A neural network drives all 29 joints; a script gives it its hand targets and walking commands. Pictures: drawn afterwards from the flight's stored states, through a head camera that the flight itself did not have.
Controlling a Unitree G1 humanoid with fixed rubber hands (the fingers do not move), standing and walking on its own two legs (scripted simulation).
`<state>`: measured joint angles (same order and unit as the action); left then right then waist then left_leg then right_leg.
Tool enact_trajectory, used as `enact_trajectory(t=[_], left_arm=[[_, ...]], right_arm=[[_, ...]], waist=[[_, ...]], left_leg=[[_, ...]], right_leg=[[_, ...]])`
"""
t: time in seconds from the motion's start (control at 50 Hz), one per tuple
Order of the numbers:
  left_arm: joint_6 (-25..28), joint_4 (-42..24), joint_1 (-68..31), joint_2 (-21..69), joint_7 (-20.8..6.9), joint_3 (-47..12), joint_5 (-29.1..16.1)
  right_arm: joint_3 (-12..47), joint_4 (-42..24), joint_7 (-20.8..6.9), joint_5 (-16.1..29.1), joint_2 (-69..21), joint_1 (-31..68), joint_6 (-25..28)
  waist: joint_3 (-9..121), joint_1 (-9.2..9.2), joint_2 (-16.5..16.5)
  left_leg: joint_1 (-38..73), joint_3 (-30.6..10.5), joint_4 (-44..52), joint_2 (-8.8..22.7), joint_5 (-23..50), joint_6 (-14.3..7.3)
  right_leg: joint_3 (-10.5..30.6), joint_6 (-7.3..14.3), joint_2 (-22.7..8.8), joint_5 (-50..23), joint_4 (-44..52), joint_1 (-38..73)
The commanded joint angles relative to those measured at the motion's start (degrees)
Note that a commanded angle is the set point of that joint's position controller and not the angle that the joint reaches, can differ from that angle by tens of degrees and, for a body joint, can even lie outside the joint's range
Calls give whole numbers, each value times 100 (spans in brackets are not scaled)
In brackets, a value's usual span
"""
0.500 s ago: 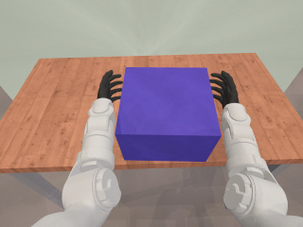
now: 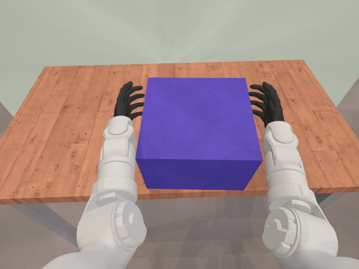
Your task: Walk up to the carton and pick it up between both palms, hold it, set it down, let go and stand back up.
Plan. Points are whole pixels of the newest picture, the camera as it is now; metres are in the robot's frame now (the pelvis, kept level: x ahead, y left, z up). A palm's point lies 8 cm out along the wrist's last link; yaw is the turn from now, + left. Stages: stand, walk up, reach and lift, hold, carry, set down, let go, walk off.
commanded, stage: set down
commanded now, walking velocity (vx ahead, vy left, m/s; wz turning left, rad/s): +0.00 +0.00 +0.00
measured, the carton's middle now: (195, 133) +0.41 -0.02 +0.05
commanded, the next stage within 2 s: none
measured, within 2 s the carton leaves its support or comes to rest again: rests again in 0.58 s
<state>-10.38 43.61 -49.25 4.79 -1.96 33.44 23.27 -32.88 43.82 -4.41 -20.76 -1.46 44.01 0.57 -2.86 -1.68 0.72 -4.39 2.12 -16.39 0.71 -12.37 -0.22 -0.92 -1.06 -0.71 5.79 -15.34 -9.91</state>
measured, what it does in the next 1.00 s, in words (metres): stands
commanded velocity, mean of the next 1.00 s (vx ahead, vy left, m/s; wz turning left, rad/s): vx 0.00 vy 0.00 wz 0.00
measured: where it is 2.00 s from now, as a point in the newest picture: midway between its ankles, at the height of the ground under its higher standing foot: outside the picture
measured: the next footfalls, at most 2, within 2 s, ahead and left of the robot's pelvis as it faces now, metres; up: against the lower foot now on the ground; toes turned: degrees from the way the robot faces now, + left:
none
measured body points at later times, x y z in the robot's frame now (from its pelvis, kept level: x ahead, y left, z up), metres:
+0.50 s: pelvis +0.00 +0.00 +0.00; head +0.03 +0.01 +0.45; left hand +0.44 +0.14 +0.11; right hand +0.42 -0.19 +0.11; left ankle -0.04 +0.11 -0.75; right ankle +0.02 -0.13 -0.75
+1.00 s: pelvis +0.00 +0.00 -0.01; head +0.06 +0.00 +0.43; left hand +0.45 +0.18 +0.06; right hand +0.45 -0.20 +0.07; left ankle -0.04 +0.11 -0.75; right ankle +0.03 -0.13 -0.75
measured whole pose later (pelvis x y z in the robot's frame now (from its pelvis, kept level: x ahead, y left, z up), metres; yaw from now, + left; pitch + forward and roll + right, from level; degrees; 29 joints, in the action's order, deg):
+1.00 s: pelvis +0.00 +0.00 -0.01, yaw +0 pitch +16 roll -2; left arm 11.3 76.6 -55.0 -10.9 6.7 1.5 -9.1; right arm 2.5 75.9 3.1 17.0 15.4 54.2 12.0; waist 10.6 1.0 -1.3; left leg -28.8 1.2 -30.1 2.7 -16.8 1.4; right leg -1.9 -0.1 0.8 7.1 -22.5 -31.2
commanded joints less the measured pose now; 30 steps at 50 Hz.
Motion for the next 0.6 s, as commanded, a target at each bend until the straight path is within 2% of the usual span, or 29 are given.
enact_trajectory(t=[0.0,0.06,0.4,0.42,0.52,0.58], left_arm=[[347,-25,-2178,1775,-433,-1106,-42],[336,-40,-2142,1751,-461,-1079,-20],[356,-131,-1814,1617,-460,-896,109],[366,-47,-1607,1794,-483,-959,88],[440,8,-1563,1404,-458,-839,103],[543,68,-1457,444,-204,-752,-25]], right_arm=[[1634,105,-577,-113,-2570,2148,314],[1585,117,-569,-129,-2547,2061,280],[1493,68,-599,-179,-2289,1713,191],[1346,-262,-619,-267,-2216,1798,292],[1245,-169,-569,-316,-1777,1602,228],[1139,41,-339,-125,-815,1345,271]], waist=[[1845,305,137],[1729,264,119],[1523,288,120],[1587,203,55],[1400,239,63],[1361,272,80]], left_leg=[[-806,478,316,-165,1036,-3],[-829,486,339,-167,948,-14],[-641,496,288,-146,1123,-35],[-485,374,304,-145,1113,107],[-272,414,199,-148,1327,177],[-267,450,149,-132,1443,196]], right_leg=[[-409,-294,65,-1550,-281,1981],[-403,-297,61,-1424,-250,1932],[-388,-268,102,-1213,-166,1650],[-488,-302,96,-1181,-192,1668],[-490,-312,147,-1126,-179,1469],[-429,-301,171,-1080,-233,1364]])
